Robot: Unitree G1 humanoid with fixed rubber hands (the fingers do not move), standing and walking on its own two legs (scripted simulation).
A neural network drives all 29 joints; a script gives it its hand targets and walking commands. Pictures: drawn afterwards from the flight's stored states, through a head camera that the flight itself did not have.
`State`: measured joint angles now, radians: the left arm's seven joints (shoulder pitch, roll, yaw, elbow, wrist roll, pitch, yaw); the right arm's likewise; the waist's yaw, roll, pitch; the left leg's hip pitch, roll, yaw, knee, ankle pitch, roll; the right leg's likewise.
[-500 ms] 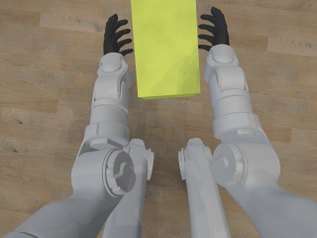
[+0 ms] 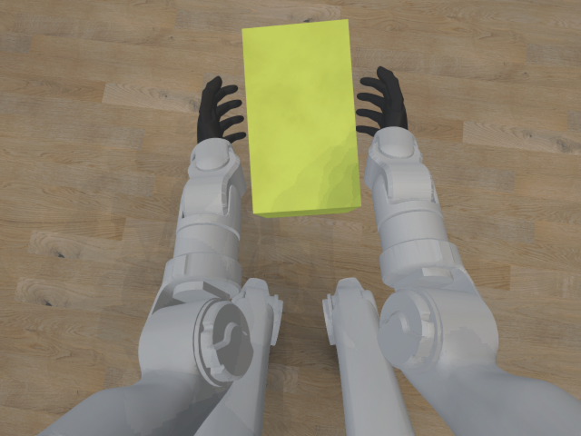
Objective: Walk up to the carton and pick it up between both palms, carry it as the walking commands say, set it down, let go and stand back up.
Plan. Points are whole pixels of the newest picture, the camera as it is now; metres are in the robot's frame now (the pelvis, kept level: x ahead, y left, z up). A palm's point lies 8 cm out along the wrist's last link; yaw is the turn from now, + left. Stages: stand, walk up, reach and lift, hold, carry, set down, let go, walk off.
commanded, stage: reach and lift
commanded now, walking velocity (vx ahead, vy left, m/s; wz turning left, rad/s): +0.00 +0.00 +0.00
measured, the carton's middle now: (301, 133) +0.53 +0.00 -0.14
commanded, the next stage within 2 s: none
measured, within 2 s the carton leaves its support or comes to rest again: neither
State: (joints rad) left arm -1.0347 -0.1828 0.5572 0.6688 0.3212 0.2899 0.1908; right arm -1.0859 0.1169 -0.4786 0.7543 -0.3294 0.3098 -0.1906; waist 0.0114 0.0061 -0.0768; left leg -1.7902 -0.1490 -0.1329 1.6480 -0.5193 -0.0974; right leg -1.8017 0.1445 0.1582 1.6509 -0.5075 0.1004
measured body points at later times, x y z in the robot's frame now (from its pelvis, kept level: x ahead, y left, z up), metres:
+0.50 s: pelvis +0.01 +0.00 +0.06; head +0.23 -0.01 +0.45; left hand +0.47 +0.12 +0.01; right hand +0.48 -0.11 +0.01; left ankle +0.10 +0.14 -0.50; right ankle +0.10 -0.14 -0.50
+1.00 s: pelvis +0.03 +0.00 +0.12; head +0.21 -0.01 +0.53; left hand +0.45 +0.12 +0.08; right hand +0.46 -0.11 +0.08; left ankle +0.10 +0.14 -0.50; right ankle +0.10 -0.14 -0.50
